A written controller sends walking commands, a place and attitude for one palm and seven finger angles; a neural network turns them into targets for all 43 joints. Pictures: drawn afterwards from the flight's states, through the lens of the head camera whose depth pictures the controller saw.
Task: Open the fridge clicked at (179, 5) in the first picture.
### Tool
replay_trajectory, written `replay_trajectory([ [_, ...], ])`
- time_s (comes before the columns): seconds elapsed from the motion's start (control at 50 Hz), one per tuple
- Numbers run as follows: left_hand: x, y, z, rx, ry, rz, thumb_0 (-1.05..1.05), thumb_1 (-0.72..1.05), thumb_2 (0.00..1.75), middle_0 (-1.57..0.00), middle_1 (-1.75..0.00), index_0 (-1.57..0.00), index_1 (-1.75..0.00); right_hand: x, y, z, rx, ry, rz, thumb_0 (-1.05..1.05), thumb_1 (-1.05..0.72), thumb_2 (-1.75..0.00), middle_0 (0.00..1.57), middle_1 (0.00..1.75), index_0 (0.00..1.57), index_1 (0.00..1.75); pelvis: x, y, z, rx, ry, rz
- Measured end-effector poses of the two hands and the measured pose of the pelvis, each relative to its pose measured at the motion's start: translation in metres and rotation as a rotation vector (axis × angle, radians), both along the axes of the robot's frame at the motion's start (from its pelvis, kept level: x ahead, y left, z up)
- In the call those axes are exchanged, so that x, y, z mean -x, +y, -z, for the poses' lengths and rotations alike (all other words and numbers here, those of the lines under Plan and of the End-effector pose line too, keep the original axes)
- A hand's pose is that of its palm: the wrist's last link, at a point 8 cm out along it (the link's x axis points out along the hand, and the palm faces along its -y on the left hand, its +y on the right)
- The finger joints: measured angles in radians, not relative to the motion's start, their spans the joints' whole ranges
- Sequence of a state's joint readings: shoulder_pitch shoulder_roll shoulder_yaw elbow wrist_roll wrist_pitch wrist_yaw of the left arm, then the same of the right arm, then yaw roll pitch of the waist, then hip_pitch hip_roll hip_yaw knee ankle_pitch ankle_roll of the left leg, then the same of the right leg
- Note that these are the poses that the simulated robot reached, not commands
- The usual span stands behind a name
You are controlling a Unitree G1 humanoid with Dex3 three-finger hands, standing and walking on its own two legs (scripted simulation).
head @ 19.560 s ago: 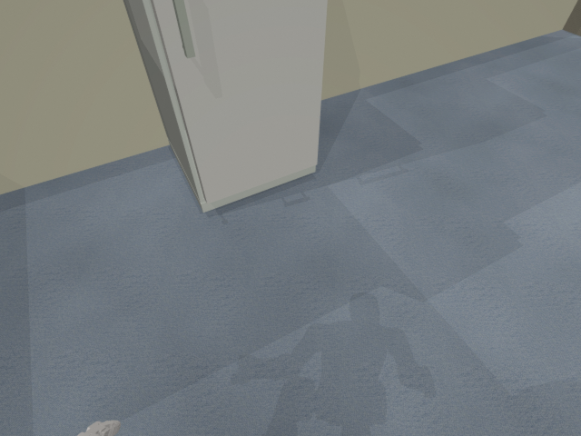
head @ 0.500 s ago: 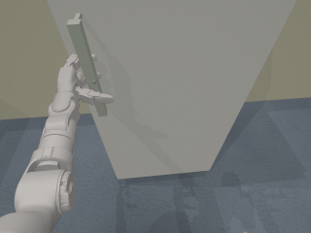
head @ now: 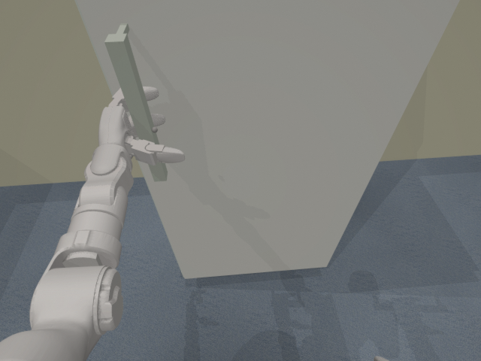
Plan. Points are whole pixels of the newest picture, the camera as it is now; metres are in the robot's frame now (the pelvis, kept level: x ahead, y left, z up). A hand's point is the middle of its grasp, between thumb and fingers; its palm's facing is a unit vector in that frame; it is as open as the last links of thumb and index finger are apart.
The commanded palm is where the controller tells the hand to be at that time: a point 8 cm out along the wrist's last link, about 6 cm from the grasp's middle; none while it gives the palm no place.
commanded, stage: slide the fingers in behind the handle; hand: left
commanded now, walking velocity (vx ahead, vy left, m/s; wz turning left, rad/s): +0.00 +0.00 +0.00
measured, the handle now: (145, 114) +0.50 +0.18 +0.16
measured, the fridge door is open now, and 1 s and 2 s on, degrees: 0 0 0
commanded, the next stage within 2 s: grip the handle and tug to test in 0.42 s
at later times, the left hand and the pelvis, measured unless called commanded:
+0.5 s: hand (154, 127) +0.46 +0.16 +0.16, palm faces +0.10 -1.00 +0.01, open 14.0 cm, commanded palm +0.43 +0.21 +0.16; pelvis -0.01 +0.01 +0.00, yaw +0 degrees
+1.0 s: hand (155, 127) +0.46 +0.15 +0.16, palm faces +0.11 -0.99 +0.00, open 8.9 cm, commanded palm +0.42 +0.20 +0.16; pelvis +0.00 +0.01 +0.00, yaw +0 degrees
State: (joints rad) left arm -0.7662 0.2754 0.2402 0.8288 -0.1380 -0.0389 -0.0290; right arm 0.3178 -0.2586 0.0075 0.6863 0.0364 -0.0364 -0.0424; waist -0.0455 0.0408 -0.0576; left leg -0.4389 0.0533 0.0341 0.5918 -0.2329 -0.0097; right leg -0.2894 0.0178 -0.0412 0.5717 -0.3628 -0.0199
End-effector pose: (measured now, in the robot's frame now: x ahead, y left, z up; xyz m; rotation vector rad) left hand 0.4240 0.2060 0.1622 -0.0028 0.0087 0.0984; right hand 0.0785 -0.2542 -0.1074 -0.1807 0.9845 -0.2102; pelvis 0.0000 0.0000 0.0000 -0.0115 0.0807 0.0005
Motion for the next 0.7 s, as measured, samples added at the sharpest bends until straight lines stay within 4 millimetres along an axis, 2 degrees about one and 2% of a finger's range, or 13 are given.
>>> replay_trajectory([
  [0.56,-0.009,0.003,0.003,0.012,-0.002,0.005,-0.01,-0.50,0.30,-0.30,-1.20,-0.30,-1.20,0.023,0.009,0.003,0.001,0.035,0.012,0.01,-0.90,-0.89,0.20,0.30,0.20,0.30,0.006,0.008,0.002,0.005,0.014,0.005],
  [0.7,-0.010,0.001,0.002,0.000,-0.020,0.009,-0.01,-0.38,0.34,-0.31,-1.21,-0.31,-1.21,0.028,0.008,0.003,0.001,0.042,0.027,0.01,-0.91,-0.89,0.20,0.30,0.20,0.30,0.004,0.010,0.002,0.006,0.017,0.010],
])
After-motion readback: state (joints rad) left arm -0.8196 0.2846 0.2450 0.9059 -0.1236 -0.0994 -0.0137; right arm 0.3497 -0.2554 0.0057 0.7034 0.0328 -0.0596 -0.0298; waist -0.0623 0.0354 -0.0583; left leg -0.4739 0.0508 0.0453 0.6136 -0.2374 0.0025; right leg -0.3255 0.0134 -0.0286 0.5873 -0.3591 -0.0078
